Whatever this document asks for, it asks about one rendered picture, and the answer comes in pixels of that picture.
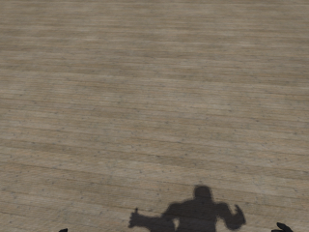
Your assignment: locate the right robot hand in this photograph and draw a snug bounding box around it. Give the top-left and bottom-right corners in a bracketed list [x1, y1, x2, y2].
[271, 222, 293, 232]

